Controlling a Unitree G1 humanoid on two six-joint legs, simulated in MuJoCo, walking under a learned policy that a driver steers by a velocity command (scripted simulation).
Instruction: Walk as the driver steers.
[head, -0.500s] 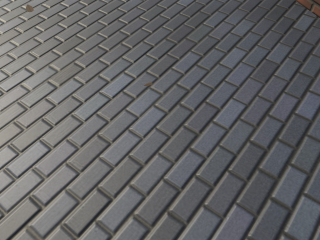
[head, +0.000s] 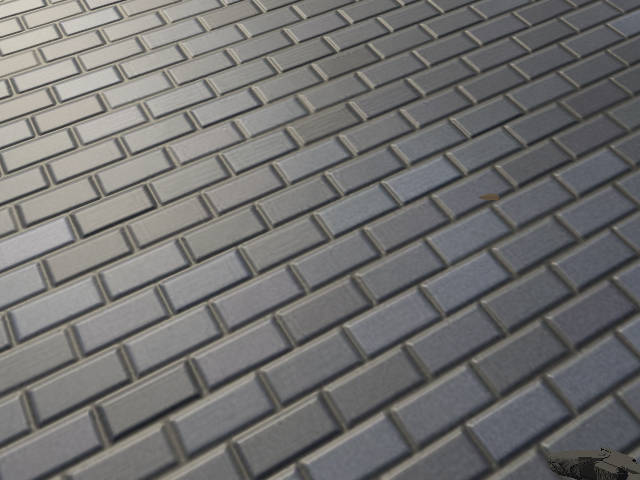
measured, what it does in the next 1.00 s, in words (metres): walks ahead: right foot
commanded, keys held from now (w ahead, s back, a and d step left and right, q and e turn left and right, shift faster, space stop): w+q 0.32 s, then w+e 0.58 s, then e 0.10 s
